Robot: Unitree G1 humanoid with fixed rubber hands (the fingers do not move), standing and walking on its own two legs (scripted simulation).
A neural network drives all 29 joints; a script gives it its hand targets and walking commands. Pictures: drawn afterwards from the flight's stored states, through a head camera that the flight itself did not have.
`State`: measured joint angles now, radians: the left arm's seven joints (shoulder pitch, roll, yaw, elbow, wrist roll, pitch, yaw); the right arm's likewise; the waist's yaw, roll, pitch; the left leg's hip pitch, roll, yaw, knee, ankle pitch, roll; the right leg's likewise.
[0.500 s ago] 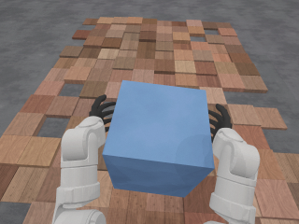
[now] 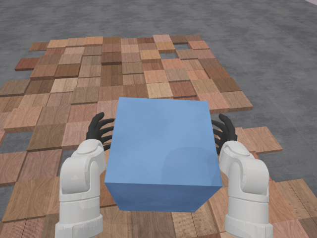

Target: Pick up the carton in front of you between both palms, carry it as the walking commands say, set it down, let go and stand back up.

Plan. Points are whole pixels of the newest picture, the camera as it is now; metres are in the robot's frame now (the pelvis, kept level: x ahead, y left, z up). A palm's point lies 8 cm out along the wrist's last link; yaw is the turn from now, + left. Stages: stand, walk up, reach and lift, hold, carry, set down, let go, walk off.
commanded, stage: carry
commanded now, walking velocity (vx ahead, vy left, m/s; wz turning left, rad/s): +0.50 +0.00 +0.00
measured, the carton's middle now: (160, 160) +0.33 -0.01 +0.04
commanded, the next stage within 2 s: none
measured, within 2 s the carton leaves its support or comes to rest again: neither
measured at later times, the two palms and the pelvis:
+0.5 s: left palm (108, 61) +0.63 +0.15 +0.15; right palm (200, 63) +0.63 -0.15 +0.15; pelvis +0.29 +0.01 +0.00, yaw -2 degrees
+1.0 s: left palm (126, 20) +0.91 +0.12 +0.18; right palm (198, 23) +0.91 -0.19 +0.18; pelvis +0.58 -0.03 +0.02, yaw -1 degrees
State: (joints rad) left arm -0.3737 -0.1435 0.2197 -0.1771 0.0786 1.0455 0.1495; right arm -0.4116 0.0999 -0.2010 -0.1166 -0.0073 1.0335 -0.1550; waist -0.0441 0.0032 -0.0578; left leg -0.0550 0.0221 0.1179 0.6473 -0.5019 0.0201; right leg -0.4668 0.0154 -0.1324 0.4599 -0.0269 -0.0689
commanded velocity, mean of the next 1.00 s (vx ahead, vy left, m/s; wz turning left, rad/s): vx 0.50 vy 0.00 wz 0.00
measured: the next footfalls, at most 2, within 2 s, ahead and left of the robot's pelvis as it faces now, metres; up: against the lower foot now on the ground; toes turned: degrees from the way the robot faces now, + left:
left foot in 0.46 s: +0.47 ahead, +0.09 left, +0.03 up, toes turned +4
right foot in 0.94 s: +0.68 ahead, -0.11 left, +0.02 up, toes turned -6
